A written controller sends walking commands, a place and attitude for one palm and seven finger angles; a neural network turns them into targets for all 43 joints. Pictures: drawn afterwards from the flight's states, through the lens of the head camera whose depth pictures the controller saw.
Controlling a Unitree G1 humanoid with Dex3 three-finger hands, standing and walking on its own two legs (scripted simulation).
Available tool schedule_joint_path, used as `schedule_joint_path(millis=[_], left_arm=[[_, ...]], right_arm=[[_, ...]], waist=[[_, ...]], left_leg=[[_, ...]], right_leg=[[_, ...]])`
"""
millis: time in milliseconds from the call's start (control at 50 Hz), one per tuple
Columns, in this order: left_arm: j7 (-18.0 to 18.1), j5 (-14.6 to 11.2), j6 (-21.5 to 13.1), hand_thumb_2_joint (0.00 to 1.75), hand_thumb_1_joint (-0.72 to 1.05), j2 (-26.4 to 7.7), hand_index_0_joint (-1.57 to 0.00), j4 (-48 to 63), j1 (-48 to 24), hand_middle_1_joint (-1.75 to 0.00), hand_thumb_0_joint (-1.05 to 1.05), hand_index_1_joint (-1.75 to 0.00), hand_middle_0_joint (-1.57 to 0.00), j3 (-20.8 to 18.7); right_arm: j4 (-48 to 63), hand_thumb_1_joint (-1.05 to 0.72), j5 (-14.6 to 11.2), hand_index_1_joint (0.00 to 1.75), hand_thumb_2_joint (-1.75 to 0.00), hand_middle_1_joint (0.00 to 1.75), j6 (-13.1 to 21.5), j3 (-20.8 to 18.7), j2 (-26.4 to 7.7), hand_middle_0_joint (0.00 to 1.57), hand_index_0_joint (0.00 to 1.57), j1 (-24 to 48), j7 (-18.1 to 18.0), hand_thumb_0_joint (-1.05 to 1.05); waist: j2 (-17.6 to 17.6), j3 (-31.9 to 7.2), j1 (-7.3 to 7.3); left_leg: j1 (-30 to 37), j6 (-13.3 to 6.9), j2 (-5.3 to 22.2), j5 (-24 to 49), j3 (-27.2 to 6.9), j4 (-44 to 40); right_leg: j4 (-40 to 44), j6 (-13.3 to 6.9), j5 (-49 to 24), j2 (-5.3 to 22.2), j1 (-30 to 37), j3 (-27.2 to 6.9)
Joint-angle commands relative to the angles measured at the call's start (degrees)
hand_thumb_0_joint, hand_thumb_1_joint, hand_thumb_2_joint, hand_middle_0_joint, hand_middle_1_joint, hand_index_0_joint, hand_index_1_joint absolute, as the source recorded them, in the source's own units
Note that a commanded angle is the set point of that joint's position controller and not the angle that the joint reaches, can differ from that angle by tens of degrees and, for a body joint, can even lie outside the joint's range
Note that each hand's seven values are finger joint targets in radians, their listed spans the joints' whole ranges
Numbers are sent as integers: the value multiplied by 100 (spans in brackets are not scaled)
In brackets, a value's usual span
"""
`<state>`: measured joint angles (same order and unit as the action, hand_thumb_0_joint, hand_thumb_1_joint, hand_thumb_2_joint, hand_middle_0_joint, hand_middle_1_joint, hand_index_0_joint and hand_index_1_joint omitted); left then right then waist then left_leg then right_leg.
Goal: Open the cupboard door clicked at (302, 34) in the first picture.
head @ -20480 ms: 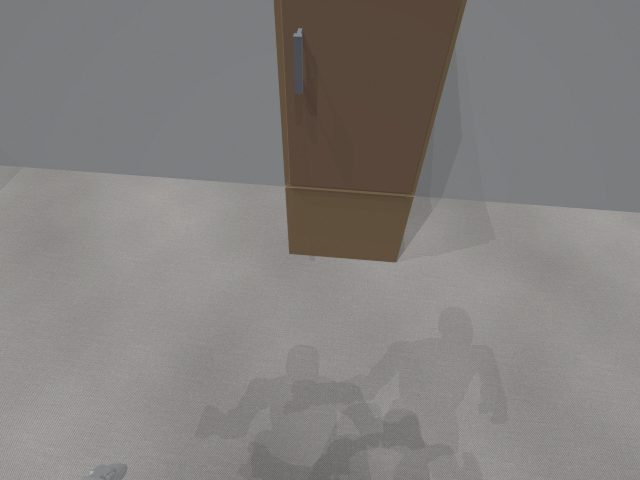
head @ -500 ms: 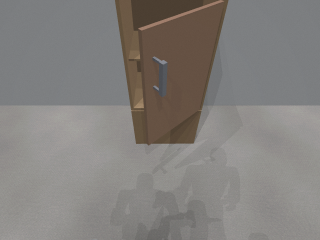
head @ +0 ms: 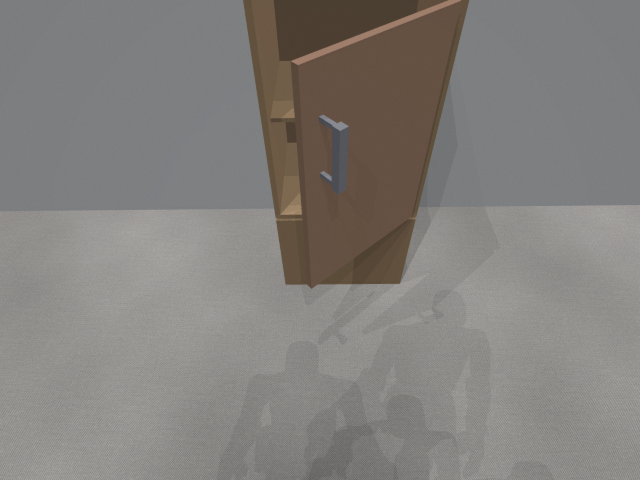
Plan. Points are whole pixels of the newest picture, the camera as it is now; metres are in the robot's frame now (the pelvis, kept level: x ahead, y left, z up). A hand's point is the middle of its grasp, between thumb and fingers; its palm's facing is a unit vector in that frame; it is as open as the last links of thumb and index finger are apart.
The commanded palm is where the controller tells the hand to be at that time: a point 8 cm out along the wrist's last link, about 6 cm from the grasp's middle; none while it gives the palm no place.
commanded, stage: let the arm hang, fingers relaxed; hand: left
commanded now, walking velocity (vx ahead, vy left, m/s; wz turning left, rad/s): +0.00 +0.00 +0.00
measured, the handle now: (332, 155) +0.64 +0.02 +0.05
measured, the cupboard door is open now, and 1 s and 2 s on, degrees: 41 41 41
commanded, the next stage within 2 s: look to check the result in 0.34 s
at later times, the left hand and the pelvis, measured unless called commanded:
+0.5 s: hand out of the picture +0.01 +0.17 -0.17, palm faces +0.02 -0.98 -0.21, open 7.4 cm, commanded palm none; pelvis +0.00 -0.01 +0.00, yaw +0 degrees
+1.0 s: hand out of the picture +0.05 +0.19 -0.16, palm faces +0.00 -0.96 -0.26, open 7.4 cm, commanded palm none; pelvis +0.01 -0.01 +0.00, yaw +0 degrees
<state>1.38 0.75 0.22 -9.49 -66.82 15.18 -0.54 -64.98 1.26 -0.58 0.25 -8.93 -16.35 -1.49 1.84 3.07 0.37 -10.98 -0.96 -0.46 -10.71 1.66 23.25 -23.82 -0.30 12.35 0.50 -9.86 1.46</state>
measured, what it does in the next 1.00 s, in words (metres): stands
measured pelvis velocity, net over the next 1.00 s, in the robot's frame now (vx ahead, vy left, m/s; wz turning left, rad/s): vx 0.01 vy -0.01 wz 0.00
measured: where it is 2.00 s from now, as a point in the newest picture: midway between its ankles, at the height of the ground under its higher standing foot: outside the picture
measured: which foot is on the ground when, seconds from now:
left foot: down 0.00-1.00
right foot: down 0.00-1.00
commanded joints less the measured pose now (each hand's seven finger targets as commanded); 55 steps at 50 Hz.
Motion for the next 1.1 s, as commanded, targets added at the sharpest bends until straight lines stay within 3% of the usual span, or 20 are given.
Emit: schedule_joint_path(millis=[0, 120, 340, 500, 560, 700, 1040, 1080], left_arm=[[56, -7, -80, 90, 90, -592, -20, 138, 308, -30, 0, -30, -20, -134], [67, 2, -83, 90, 90, -505, -20, 188, 265, -30, 0, -30, -20, -159], [60, -2, -139, 90, 90, -597, -20, 254, 204, -30, 0, -30, -20, -207], [50, -4, -168, 90, 90, -776, -20, 249, 96, -30, 0, -30, -20, -225], [42, -11, -167, 90, 90, -818, -20, 253, -3, -30, 0, -30, -20, -217], [25, -13, -194, 90, 90, -1003, -20, 275, -132, -30, 0, -30, -20, -232], [-1, -20, -226, 90, 90, -1304, -20, 332, -510, -30, 0, -30, -20, -228], [9, -23, -159, 90, 90, -1078, -20, 332, -449, -30, 0, -30, -20, -207]], right_arm=[[136, -90, -3, 30, -90, 30, 69, -132, -554, 20, 20, -390, -48, 0], [117, -90, 14, 30, -90, 30, 71, -151, -434, 20, 20, -418, -44, 0], [141, -90, 3, 30, -90, 30, 104, -188, -499, 20, 20, -381, -51, 0], [155, -90, -9, 30, -90, 30, 86, -212, -691, 20, 20, -210, -45, 0], [137, -90, 5, 30, -90, 30, 95, -206, -754, 20, 20, -142, -44, 0], [189, -90, -6, 30, -90, 30, 97, -218, -954, 20, 20, 54, -33, 0], [218, -90, 0, 30, -90, 30, 128, -212, -1261, 20, 20, 480, -12, 0], [191, -90, 9, 30, -90, 30, 89, -175, -1023, 20, 20, 376, -31, 0]], waist=[[-137, 144, -15], [-105, 283, 14], [-58, 59, 28], [-217, 93, 31], [-35, 48, 56], [-207, -30, 36], [-136, -237, 27], [-129, -252, 41]], left_leg=[[-190, -96, 601, -257, -572, -609], [-241, -80, 573, -351, -541, -600], [-45, -80, 593, 98, -489, -479], [78, -69, 573, 132, -466, -425], [111, -54, 597, 203, -482, -460], [216, -52, 605, 291, -492, -453], [390, -16, 662, 695, -527, -573], [465, 27, 712, 781, -389, -440]], right_leg=[[486, -210, 124, 453, -211, -397], [470, -205, 185, 452, -369, -435], [473, -234, -133, 479, -266, -477], [639, -259, -11, 510, -306, -523], [628, -266, -111, 512, -257, -546], [745, -271, -140, 538, -185, -559], [779, -245, -769, 599, 143, -531], [653, -230, -1088, 596, 39, -604]])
